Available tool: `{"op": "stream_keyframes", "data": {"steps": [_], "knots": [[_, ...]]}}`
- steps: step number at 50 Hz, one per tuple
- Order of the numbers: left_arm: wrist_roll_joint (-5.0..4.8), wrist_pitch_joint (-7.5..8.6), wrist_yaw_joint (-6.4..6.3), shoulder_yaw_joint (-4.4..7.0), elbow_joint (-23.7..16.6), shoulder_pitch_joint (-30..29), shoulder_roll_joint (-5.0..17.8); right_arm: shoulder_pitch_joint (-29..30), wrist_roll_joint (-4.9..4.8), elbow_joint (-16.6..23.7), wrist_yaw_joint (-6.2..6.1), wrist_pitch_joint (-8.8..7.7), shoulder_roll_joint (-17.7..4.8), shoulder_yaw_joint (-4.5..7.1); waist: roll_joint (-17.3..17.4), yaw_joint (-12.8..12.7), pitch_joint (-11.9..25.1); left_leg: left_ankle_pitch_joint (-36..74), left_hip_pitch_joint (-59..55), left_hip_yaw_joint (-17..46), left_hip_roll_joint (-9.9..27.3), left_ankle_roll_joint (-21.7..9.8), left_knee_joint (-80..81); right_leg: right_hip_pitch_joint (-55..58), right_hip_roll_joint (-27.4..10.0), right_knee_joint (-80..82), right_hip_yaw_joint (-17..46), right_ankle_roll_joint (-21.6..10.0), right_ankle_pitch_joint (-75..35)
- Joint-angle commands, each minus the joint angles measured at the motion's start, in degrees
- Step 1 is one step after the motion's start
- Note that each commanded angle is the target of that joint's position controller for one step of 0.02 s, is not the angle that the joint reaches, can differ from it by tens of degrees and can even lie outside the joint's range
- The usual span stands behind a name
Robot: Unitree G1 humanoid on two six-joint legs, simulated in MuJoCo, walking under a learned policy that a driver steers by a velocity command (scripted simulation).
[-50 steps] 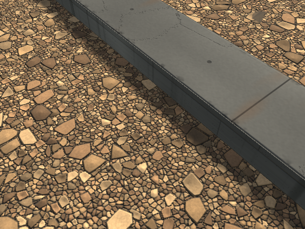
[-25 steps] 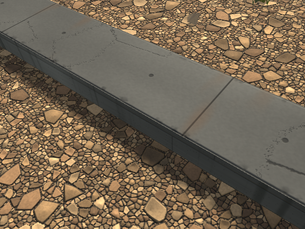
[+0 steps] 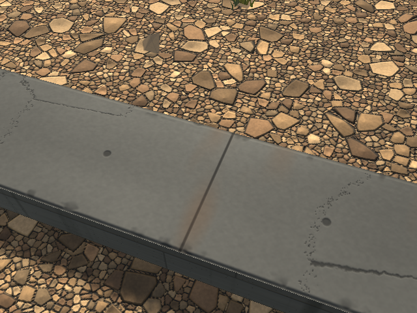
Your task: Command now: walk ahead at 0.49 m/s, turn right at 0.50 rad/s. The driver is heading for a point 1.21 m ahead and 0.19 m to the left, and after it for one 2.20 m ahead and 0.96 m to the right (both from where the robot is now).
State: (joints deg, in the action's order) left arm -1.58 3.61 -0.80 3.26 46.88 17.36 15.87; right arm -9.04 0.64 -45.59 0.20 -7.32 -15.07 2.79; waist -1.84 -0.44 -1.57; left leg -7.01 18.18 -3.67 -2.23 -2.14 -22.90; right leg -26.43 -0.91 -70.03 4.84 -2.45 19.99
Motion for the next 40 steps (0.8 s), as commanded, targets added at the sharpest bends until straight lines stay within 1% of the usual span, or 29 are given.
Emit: {"op": "stream_keyframes", "data": {"steps": [1, 3, 4, 5, 6, 8, 10, 12, 13, 14, 15, 16, 17, 19, 22, 25, 27, 29, 30, 31, 32, 33, 34, 35, 36, 37, 38, 39, 40], "knots": [[0.01, 0.07, 0.10, 0.37, -4.30, 1.43, 1.23, -2.09, 0.00, 1.12, 0.36, -0.82, -5.04, 1.39, 5.35, 0.01, 3.13, 3.43, -8.73, 14.85, 16.27, -10.32, 14.46, -9.39, -6.26, 0.40, 1.48, 0.25, -2.99], [0.64, -0.12, -0.27, -0.01, -5.80, -1.01, 0.54, -2.19, -0.12, 0.01, 0.57, -1.13, -6.44, 1.70, 4.30, -0.68, 1.00, 18.95, -7.04, 10.66, 16.62, -11.82, 14.66, -10.58, -5.68, 5.83, 1.24, 1.32, -3.79], [6.16, -0.95, 1.82, -0.67, -5.96, -2.10, -0.33, -7.28, 1.68, -2.26, 0.86, -0.94, -5.16, 1.05, 0.14, -1.01, -0.17, 30.59, -4.05, 6.09, 16.89, -10.71, 12.67, -7.71, -3.31, 11.16, -2.74, 1.09, -5.64], [5.97, -0.97, 2.58, -1.11, -5.85, -1.82, -2.05, -6.35, 1.68, -2.42, 1.11, -0.82, -5.60, 1.11, 3.17, -1.73, 0.82, 36.47, -3.00, 1.39, 14.24, -9.07, 10.90, -3.78, -2.56, 17.39, -3.99, 0.86, -9.03], [4.95, -0.85, 3.13, -1.44, -5.49, -2.38, -2.05, -5.42, 1.39, -2.20, 1.33, -0.61, -5.77, 1.12, 6.39, -1.42, 2.43, 37.28, -2.80, -1.34, 12.24, -7.72, 9.87, -0.27, -1.46, 22.61, -5.49, 0.79, -12.36], [3.86, -0.69, 3.27, -1.76, -5.37, -4.97, -1.25, -6.88, 0.66, -3.26, 1.69, -0.09, -5.99, 0.97, 9.35, -0.02, 4.55, 34.88, -4.33, -0.67, 11.32, -6.33, 8.60, 4.71, -0.23, 29.34, -6.49, 0.92, -17.67], [3.91, -0.49, 2.46, -1.69, -5.28, -6.38, 0.40, -8.09, -0.05, -4.20, 1.72, 0.66, -6.88, 1.12, 9.17, 0.55, 4.89, 32.67, -8.19, 2.27, 12.25, -5.35, 5.49, 6.50, 0.51, 35.31, -6.13, 0.93, -17.71], [5.11, 0.66, 1.41, -1.45, -2.43, -0.40, 1.15, -8.68, -0.92, -4.90, 1.03, 1.23, -6.08, 0.88, 6.20, -1.96, 6.17, 26.81, -7.62, 3.76, 10.75, -3.48, -2.06, 16.11, 1.29, 44.82, -5.60, 0.14, -23.48], [6.24, 1.59, 0.85, -1.01, -1.62, 1.81, 3.27, -10.47, -1.00, -5.13, 0.78, 1.21, -4.33, 0.27, 2.62, -2.42, 7.21, 17.64, -4.66, 3.86, 8.52, -1.68, -7.58, 22.53, -2.30, 47.86, -3.63, 0.09, -32.03], [7.13, 2.14, 0.44, -0.50, -2.19, 4.31, 7.03, -15.80, -0.98, -3.95, 0.43, 1.28, 0.23, -1.07, -7.66, -0.38, 12.46, -11.26, 2.95, 2.22, 5.57, 0.82, -16.67, 33.83, -18.22, 42.54, 8.19, -2.69, -63.33], [4.80, 1.22, 0.02, -0.06, -3.04, 2.91, 7.13, -20.86, -2.35, -5.34, -0.57, 3.17, 1.80, -1.65, -12.09, 0.36, 18.93, -29.88, 3.70, 3.09, 2.33, 0.73, -26.61, 33.76, -24.94, 41.91, 13.72, -10.70, -69.26], [3.15, 0.28, -0.06, -0.20, -4.01, 1.29, 5.30, -17.26, -1.58, -5.14, -0.80, 4.89, -2.62, -0.63, -7.33, -1.09, 17.35, -31.45, 5.15, 4.34, 2.02, 0.52, -32.02, 29.49, -22.53, 44.49, 11.69, -12.40, -58.65], [2.86, -0.38, -0.42, -0.40, -4.11, -0.64, 4.66, -13.65, -0.38, -3.98, -0.53, 5.69, -4.03, 0.17, -6.30, -0.64, 12.67, -29.36, 7.58, 4.37, 2.46, 0.51, -35.15, 25.21, -20.06, 47.59, 9.21, -11.63, -48.93], [2.81, -1.24, -1.59, -0.61, -4.47, -4.01, 3.54, -12.33, 0.88, -3.78, -0.24, 7.08, -3.58, 0.80, -5.90, 1.76, 6.59, -23.76, 7.08, 4.07, 4.09, 1.58, -37.53, 16.69, -16.87, 52.04, 3.48, -9.85, -38.50], [3.23, -1.61, -2.25, -0.26, -4.29, -4.84, 2.63, -13.90, 1.20, -3.97, -0.46, 8.54, -1.26, 0.92, -3.95, 3.14, 6.12, -20.04, 4.40, 2.34, 3.72, 2.45, -38.84, 11.53, -15.26, 53.01, -2.14, -10.23, -32.10], [3.69, -1.84, -2.28, 0.11, -3.66, -4.75, 2.11, -11.10, 1.25, -2.01, -0.31, 9.61, -0.21, 0.83, -6.10, 2.42, 5.53, -18.70, 3.34, 1.37, 4.34, 1.55, -31.46, 10.29, -15.11, 52.86, -4.52, -9.94, -22.25], [3.91, -2.29, -2.17, 0.62, -3.19, -4.17, 2.88, -9.53, 1.23, -0.58, -0.09, 10.14, -0.73, 0.96, -7.35, 1.55, 5.78, -18.68, 1.75, 0.27, 4.16, 0.73, -27.06, 10.32, -16.09, 52.33, -4.35, -9.80, -17.60], [4.00, -2.83, -2.01, 1.21, -2.96, -4.13, 4.27, -9.34, 1.01, 0.67, 0.26, 10.33, -1.14, 1.08, -7.00, 1.59, 6.26, -18.36, -1.10, -0.71, 3.91, -0.44, -22.72, 9.74, -17.53, 51.10, -4.03, -9.17, -15.05], [0.63, -2.71, -2.84, 2.78, -5.49, -11.94, 8.88, -7.33, -2.26, 2.53, -0.71, 10.94, -3.20, 1.79, -5.72, 3.59, 6.66, -13.16, -2.45, -0.08, 5.31, -0.89, -17.95, 8.41, -18.92, 51.87, -2.04, -8.40, -9.83], [-0.09, -2.73, -3.40, 2.67, -5.61, -12.97, 8.38, -8.57, -1.82, 2.42, -1.18, 11.35, -4.00, 2.01, -3.95, 4.35, 7.16, -11.37, -6.47, -0.37, 4.30, -2.18, -13.22, 6.40, -18.30, 49.61, -2.86, -6.30, -7.55], [-0.01, -2.96, -3.61, 2.32, -4.37, -10.73, 6.31, -10.44, -1.09, 2.01, -1.63, 11.58, -5.24, 2.66, 0.48, 4.60, 6.05, -8.93, -9.89, 2.41, 4.09, -4.20, -7.10, 2.82, -15.42, 43.23, -6.69, -2.57, -2.91], [1.44, -3.37, -3.23, 1.55, -4.28, -7.77, 2.35, -11.87, -0.82, 2.82, -2.66, 11.62, -10.56, 3.98, 16.62, 3.19, 3.67, 0.70, -13.33, 19.38, 14.97, -9.04, 3.04, -7.76, -7.11, 24.22, -15.45, 4.14, 7.48], [1.93, -3.18, -3.64, 1.82, -7.52, -12.56, 2.72, -11.95, 0.74, 4.64, -2.63, 10.53, -15.32, 4.64, 22.40, 5.07, 0.23, 2.27, -5.99, 37.54, 25.28, -19.47, 9.88, -15.91, 2.59, 10.90, -9.68, 6.74, 18.99], [2.15, -3.25, -3.60, 2.50, -7.53, -14.39, 4.30, -10.10, 1.77, 5.11, -2.53, 8.80, -11.86, 3.66, 14.10, 4.09, -0.85, -0.99, -3.32, 33.84, 22.79, -19.09, 10.41, -15.90, 1.38, 1.07, -2.77, 6.29, 16.20], [1.45, -3.39, -3.32, 2.96, -7.03, -13.04, 5.37, -5.60, 0.80, 6.06, -2.35, 7.27, -10.66, 3.24, 11.89, 1.29, -1.66, -3.10, -3.49, 28.06, 19.33, -14.64, 9.59, -17.39, -0.20, 2.62, -0.66, 5.23, 8.43], [1.87, -3.62, -3.67, 3.42, -5.50, -11.38, 6.04, -1.68, -0.62, 7.36, -2.11, 6.61, -9.30, 3.01, 7.93, -0.03, -0.84, -3.11, -4.85, 25.05, 16.66, -11.16, 8.03, -17.27, -0.80, 3.47, -0.43, 5.21, 3.70], [2.82, -3.68, -3.94, 3.58, -5.05, -10.84, 6.28, 0.02, -1.39, 7.99, -2.07, 6.37, -8.55, 2.64, 7.11, -0.41, 0.49, 1.60, -6.30, 23.54, 15.81, -9.77, 6.86, -17.29, -0.77, 3.47, -0.19, 5.56, 0.05], [2.95, -3.55, -3.77, 3.55, -4.98, -10.61, 5.76, -0.39, -1.16, 8.27, -2.23, 6.48, -8.07, 2.35, 6.85, -0.58, 2.53, 7.88, -6.82, 21.86, 14.80, -9.31, 5.88, -15.37, -0.42, 2.01, -0.38, 5.70, -1.93], [2.54, -3.30, -3.61, 3.36, -4.99, -9.90, 4.91, -1.81, -0.85, 8.36, -2.38, 6.61, -7.94, 2.26, 6.69, -0.54, 4.30, 12.80, -8.42, 20.95, 14.17, -9.42, 4.99, -14.39, -0.01, 1.85, -0.22, 5.93, -3.15]]}}
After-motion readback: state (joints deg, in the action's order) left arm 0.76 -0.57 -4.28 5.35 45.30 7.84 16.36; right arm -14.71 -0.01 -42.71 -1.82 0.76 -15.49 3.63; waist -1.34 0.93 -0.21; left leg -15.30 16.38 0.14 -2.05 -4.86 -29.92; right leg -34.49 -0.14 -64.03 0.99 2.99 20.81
